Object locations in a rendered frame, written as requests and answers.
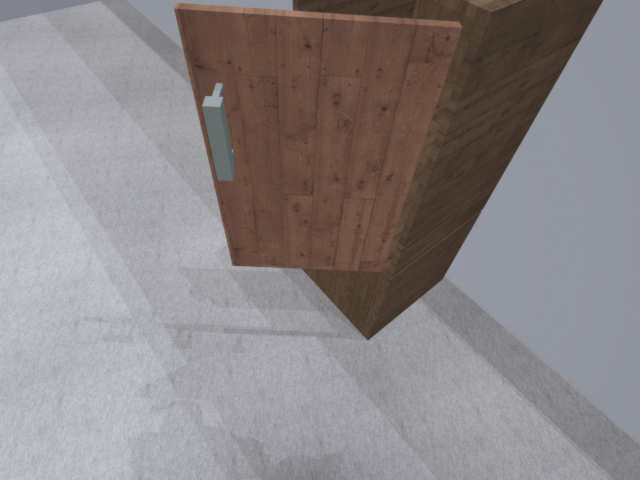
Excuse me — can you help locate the handle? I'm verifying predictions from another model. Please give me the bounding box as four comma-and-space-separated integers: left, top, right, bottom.
202, 83, 235, 181

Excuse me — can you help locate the cupboard door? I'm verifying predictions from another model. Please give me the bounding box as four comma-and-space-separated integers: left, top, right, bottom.
174, 3, 462, 272

